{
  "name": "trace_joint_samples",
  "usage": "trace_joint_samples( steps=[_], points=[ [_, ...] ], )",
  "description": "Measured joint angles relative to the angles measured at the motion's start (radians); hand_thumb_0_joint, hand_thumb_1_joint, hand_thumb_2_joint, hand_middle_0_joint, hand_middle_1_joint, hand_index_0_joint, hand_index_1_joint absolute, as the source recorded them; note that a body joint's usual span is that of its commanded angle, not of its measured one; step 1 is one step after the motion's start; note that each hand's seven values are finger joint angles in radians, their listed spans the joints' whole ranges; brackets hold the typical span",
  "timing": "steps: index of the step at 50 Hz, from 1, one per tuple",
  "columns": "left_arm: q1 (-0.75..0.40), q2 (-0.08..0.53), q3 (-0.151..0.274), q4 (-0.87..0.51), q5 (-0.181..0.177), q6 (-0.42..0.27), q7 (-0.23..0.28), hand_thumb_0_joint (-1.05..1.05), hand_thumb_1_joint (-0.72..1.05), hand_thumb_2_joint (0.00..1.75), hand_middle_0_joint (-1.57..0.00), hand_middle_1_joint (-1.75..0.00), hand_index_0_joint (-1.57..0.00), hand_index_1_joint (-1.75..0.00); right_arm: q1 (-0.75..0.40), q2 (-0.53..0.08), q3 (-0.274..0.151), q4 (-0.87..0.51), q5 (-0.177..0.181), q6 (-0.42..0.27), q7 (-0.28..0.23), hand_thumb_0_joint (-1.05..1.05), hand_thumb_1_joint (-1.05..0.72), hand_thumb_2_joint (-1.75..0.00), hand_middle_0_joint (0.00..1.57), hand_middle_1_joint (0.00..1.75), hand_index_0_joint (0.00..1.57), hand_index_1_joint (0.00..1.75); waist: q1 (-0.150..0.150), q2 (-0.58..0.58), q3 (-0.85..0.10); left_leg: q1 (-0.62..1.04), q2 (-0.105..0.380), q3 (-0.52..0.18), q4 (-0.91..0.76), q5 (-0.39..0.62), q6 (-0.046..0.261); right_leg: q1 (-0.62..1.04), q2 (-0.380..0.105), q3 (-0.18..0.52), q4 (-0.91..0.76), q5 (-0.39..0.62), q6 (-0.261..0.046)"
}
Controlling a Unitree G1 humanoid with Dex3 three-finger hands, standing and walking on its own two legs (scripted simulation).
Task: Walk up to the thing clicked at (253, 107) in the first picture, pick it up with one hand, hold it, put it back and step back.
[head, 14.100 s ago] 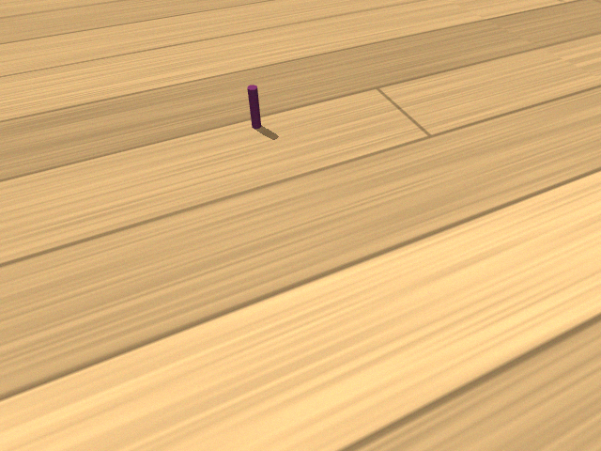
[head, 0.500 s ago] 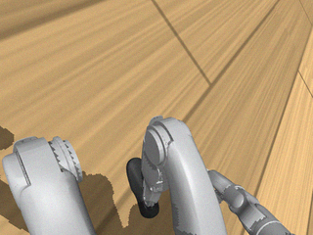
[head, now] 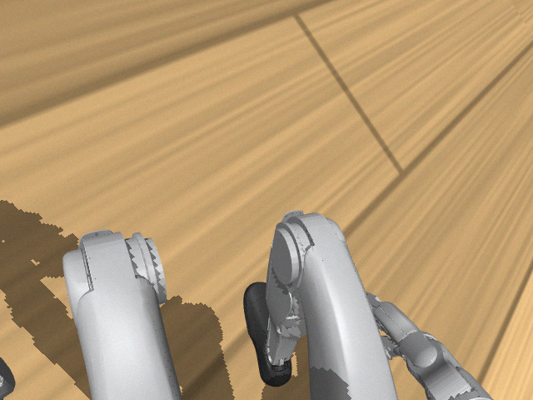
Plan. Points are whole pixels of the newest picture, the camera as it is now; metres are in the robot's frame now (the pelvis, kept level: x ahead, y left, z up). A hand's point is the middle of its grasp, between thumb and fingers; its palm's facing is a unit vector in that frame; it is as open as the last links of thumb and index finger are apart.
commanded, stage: settle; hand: left
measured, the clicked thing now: out of the picture +0.40 +0.39 -0.10
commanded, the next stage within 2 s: lift in 1.48 s
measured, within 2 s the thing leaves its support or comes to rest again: neither
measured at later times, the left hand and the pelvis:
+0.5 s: hand out of the picture +0.40 +0.38 +0.00, palm faces +0.53 -0.84 -0.04, open 8.2 cm; pelvis +0.01 -0.01 +0.03, yaw +5 degrees
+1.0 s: hand out of the picture +0.40 +0.37 +0.04, palm faces +0.53 -0.85 -0.03, open 8.2 cm; pelvis +0.01 -0.02 +0.06, yaw +7 degrees
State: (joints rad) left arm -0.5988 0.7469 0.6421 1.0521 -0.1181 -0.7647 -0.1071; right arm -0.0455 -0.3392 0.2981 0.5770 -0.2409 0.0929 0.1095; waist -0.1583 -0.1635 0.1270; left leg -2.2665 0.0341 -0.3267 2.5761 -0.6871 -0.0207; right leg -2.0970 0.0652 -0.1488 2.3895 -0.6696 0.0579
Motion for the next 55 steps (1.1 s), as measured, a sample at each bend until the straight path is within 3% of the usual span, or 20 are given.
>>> trace_joint_samples(
  steps=[7, 20, 38, 55],
  points=[
    [0.006, -0.061, -0.028, -0.065, -0.013, 0.075, -0.024, -0.02, -0.25, 1.12, -0.82, -1.22, -0.84, -1.25, 0.045, 0.014, -0.062, 0.019, 0.052, 0.004, -0.006, 0.00, -0.88, -0.89, 0.21, 0.30, 0.20, 0.30, 0.024, 0.042, -0.066, -0.006, 0.000, 0.041, -0.045, 0.014, 0.002, -0.016, -0.016, 0.026, -0.015, -0.005, -0.006],
    [0.000, -0.123, -0.020, -0.111, -0.023, 0.152, -0.049, -0.02, -0.25, 1.13, -0.83, -1.21, -0.84, -1.24, 0.095, 0.039, -0.141, 0.061, 0.114, -0.003, -0.030, 0.00, -0.87, -0.89, 0.21, 0.30, 0.20, 0.30, 0.039, 0.094, -0.139, 0.006, 0.003, 0.096, -0.132, 0.015, -0.010, -0.032, -0.040, 0.063, -0.054, -0.019, -0.005],
    [-0.026, -0.177, 0.016, -0.136, -0.019, 0.217, -0.085, -0.02, -0.25, 1.13, -0.83, -1.20, -0.85, -1.23, 0.120, 0.041, -0.213, 0.088, 0.143, -0.023, -0.061, 0.01, -0.88, -0.89, 0.21, 0.30, 0.20, 0.30, 0.042, 0.127, -0.188, 0.051, 0.013, 0.127, -0.218, 0.003, -0.033, -0.022, -0.051, 0.082, -0.102, -0.035, -0.014],
    [-0.028, -0.204, 0.011, -0.144, -0.011, 0.238, -0.088, -0.02, -0.25, 1.13, -0.83, -1.21, -0.85, -1.23, 0.128, 0.052, -0.243, 0.097, 0.154, -0.046, -0.074, 0.01, -0.88, -0.89, 0.21, 0.30, 0.20, 0.30, 0.052, 0.133, -0.216, 0.092, 0.015, 0.155, -0.285, 0.014, -0.030, 0.010, -0.060, 0.097, -0.154, -0.030, -0.020]
  ],
)
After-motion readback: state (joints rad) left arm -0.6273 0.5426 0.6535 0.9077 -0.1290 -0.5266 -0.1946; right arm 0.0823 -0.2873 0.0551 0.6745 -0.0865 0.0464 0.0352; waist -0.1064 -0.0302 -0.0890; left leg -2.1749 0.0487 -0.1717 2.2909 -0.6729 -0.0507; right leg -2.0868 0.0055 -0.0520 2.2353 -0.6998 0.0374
